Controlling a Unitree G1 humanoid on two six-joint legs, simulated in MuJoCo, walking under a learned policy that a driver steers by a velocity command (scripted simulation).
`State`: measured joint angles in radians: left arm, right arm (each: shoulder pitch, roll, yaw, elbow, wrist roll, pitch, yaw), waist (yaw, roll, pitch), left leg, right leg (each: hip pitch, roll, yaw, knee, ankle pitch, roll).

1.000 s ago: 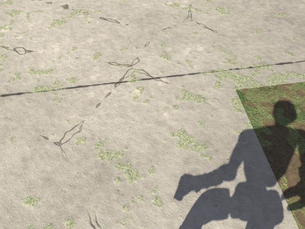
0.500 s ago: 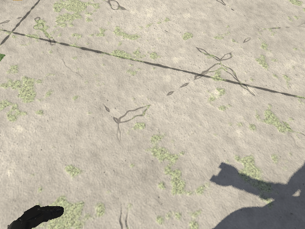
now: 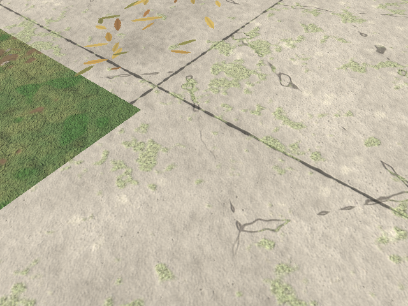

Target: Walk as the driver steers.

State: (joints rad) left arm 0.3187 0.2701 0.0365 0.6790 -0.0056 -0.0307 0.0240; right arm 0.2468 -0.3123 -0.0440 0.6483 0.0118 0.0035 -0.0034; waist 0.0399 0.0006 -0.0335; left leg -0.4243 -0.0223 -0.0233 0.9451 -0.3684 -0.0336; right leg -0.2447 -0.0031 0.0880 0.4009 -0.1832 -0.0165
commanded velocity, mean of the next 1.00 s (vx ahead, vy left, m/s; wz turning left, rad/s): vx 0.90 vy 0.00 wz -0.57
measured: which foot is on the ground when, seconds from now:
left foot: up 0.00-0.10, down 0.12-0.56, up 0.58-0.96, down 0.98-1.00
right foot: down 0.00-0.12, up 0.14-0.54, down 0.56-1.00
